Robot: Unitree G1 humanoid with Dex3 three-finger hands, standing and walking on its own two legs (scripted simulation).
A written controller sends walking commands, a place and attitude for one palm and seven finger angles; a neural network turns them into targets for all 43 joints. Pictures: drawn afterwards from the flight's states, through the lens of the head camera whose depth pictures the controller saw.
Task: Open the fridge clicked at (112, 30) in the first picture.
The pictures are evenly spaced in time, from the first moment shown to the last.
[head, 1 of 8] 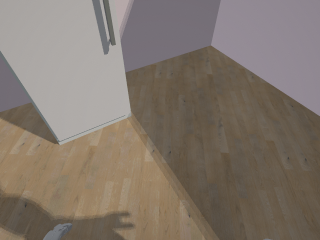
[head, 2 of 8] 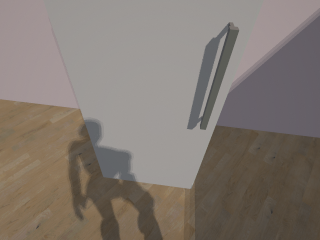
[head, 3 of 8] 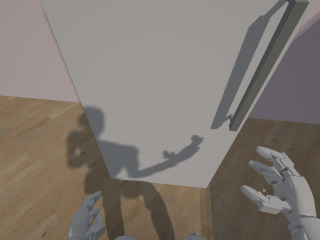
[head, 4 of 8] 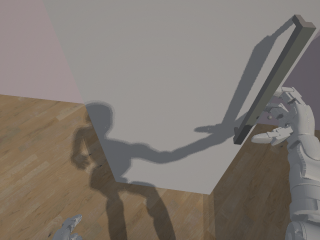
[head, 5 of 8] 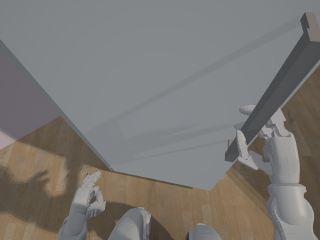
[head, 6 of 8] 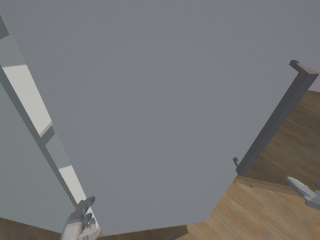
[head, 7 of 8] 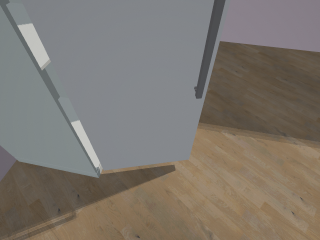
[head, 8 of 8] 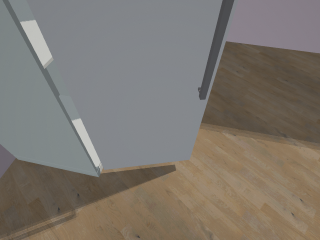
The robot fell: no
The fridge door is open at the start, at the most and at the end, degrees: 0 71 70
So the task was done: yes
